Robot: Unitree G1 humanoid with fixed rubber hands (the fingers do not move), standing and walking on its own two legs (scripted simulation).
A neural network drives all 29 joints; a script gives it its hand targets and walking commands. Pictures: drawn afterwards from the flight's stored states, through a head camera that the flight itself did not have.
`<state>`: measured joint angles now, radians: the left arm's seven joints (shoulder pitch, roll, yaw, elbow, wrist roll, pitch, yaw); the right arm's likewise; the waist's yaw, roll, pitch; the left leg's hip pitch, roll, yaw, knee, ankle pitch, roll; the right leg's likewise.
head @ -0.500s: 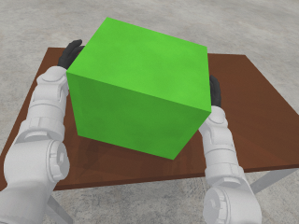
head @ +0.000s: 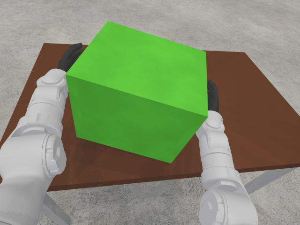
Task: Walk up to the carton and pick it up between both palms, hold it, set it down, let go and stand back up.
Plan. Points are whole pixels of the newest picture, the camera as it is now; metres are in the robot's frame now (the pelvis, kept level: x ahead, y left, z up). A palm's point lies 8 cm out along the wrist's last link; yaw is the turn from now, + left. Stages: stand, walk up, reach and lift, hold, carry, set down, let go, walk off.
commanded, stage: set down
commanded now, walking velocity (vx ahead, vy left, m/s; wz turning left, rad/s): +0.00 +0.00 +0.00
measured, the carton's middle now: (140, 94) +0.46 +0.02 +0.10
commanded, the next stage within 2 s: none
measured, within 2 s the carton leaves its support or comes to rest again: rests again in 0.60 s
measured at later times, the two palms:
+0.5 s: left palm (61, 79) +0.45 +0.23 +0.14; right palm (203, 112) +0.39 -0.15 +0.11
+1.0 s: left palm (59, 87) +0.44 +0.24 +0.12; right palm (200, 111) +0.40 -0.14 +0.11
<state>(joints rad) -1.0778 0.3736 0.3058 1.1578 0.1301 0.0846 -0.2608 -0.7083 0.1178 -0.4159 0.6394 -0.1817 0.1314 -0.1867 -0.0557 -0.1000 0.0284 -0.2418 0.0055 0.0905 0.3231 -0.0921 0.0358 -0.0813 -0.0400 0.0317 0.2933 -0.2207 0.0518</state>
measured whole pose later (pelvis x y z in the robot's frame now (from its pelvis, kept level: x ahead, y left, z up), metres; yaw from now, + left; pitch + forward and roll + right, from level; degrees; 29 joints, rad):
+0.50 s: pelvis +0.00 +0.00 +0.00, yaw +1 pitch +0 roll -1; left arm -1.04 0.39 0.30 1.13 0.14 0.06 -0.27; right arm -0.71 0.15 -0.46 0.68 -0.23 0.07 -0.18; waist -0.06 -0.11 0.05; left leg -0.25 0.00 0.07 0.33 -0.09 0.03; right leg -0.07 -0.04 0.01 0.29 -0.22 0.05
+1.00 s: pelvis +0.00 +0.00 +0.00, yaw +1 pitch +0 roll +0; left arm -1.02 0.37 0.38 1.13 0.20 0.02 -0.29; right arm -0.73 0.17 -0.51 0.67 -0.28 0.02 -0.16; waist -0.03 -0.12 0.09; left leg -0.23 0.00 0.07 0.32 -0.08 0.03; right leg -0.07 -0.04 0.01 0.29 -0.22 0.05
